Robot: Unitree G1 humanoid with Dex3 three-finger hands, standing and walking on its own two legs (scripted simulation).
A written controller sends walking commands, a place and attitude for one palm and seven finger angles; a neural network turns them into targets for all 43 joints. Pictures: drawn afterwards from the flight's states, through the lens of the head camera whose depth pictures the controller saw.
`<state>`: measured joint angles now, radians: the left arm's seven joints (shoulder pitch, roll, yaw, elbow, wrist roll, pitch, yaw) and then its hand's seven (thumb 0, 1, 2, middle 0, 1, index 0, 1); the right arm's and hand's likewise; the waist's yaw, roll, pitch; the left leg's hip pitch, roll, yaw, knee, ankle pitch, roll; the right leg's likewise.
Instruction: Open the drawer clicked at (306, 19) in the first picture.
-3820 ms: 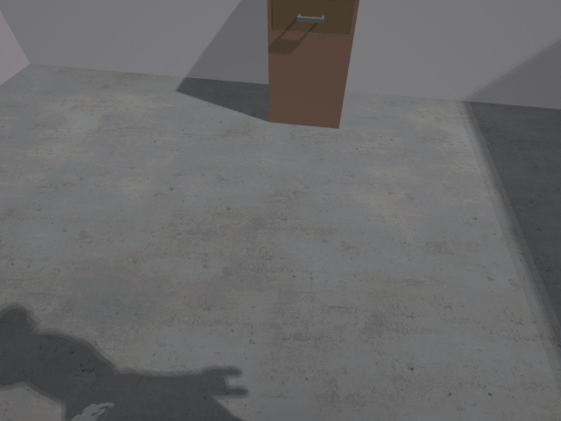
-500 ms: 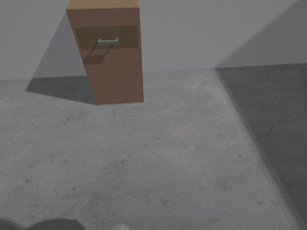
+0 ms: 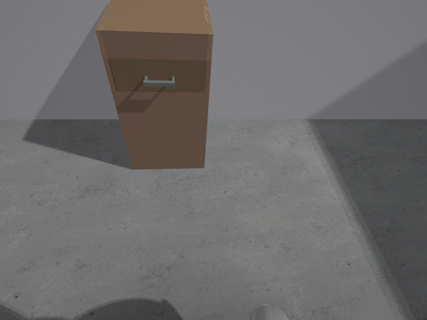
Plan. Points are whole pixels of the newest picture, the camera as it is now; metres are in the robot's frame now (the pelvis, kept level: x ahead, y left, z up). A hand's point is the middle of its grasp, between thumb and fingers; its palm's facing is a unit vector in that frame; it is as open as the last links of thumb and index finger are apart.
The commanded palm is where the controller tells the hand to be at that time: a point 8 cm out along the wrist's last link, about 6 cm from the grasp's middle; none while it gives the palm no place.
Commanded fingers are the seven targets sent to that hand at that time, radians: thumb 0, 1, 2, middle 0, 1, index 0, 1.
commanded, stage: walk to a spot facing it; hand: left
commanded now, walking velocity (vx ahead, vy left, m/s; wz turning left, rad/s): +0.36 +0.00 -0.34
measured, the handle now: (159, 81) +1.02 +0.30 -0.15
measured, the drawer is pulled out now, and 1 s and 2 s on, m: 0.00 0.00 0.00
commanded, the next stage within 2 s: turn to face it in 0.20 s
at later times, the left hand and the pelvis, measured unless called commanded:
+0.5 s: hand (182, 248) +0.31 +0.09 -0.17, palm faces -0.04 -0.98 -0.21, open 7.2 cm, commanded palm none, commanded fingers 0.00 0.90 0.90 -0.20 -0.30 -0.20 -0.30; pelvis +0.20 -0.07 -0.01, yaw -3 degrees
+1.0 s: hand (160, 271) +0.26 +0.14 -0.18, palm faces +0.13 -0.96 -0.24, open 7.4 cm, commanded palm none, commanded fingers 0.00 0.90 0.90 -0.20 -0.30 -0.20 -0.30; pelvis +0.25 -0.06 -0.01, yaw +5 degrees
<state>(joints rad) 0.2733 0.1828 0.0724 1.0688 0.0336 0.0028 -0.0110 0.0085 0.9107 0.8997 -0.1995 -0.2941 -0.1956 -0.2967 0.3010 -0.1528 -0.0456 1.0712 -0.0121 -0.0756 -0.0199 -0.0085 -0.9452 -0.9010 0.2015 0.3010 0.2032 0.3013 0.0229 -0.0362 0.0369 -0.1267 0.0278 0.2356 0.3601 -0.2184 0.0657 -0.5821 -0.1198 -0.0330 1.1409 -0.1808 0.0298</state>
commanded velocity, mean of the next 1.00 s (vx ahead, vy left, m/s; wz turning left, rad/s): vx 0.09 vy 0.00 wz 0.14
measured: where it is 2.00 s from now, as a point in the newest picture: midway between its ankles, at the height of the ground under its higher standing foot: (212, 274)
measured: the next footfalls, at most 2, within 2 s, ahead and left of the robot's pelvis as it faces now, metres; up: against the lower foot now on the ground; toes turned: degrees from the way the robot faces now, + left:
right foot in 0.30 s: +0.27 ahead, -0.17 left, +0.00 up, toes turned -14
left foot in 0.70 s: +0.34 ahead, +0.06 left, +0.00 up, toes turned +10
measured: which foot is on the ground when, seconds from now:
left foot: down 0.00-0.30, up 0.32-0.68, down 0.70-1.00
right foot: up 0.00-0.28, down 0.30-0.72, up 0.74-1.00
